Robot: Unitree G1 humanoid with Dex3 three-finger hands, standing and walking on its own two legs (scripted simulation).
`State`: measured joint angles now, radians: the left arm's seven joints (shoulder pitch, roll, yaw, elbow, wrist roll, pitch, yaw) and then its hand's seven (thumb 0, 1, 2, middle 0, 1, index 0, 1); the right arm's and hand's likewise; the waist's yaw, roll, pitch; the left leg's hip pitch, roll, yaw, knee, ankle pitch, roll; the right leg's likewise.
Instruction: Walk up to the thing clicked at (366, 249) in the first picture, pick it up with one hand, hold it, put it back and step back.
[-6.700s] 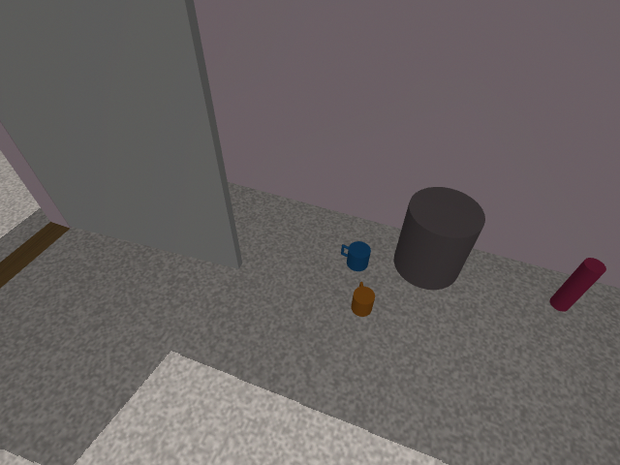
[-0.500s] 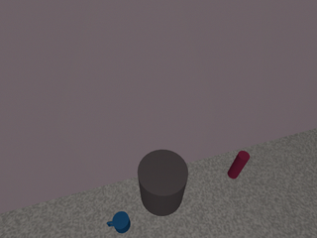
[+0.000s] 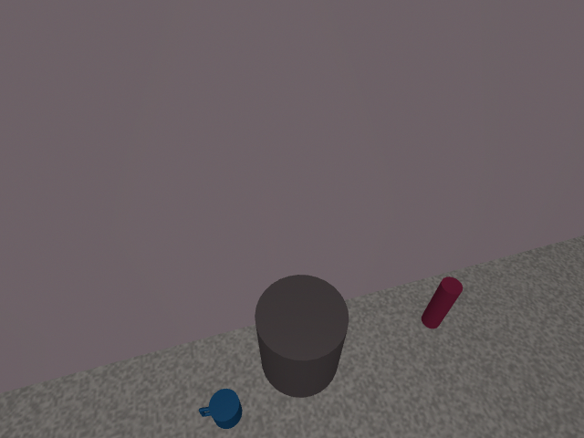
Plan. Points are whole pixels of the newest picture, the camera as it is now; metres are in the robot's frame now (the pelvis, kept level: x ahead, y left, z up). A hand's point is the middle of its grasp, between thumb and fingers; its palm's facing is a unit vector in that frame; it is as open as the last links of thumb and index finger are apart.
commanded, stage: stand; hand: left
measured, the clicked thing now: (220, 409) +0.37 +0.24 -0.74
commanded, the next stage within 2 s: walk up in 0.38 s
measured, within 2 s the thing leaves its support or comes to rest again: neither
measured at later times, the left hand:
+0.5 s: hand out of the picture +0.07 +0.26 -0.16, palm faces +0.00 -0.94 -0.35, open 7.4 cm
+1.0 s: hand out of the picture +0.06 +0.24 -0.17, palm faces +0.01 -0.95 -0.31, open 7.4 cm
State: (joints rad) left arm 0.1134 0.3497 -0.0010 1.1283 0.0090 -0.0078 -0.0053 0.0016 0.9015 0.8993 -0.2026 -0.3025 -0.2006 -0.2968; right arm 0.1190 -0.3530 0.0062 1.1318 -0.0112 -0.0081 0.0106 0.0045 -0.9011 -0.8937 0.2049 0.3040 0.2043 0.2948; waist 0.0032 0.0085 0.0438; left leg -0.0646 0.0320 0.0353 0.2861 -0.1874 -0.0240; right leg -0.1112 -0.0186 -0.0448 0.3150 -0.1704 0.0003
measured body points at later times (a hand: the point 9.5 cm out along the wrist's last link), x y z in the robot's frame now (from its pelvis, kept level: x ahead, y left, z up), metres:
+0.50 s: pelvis -0.01 +0.00 +0.00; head +0.01 +0.00 +0.45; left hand +0.07 +0.31 -0.13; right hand +0.07 -0.31 -0.13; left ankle -0.02 +0.13 -0.75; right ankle +0.00 -0.12 -0.75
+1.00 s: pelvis -0.03 -0.01 -0.01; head +0.00 +0.00 +0.44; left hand +0.06 +0.29 -0.14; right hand +0.03 -0.33 -0.13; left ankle -0.02 +0.13 -0.75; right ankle +0.00 -0.12 -0.75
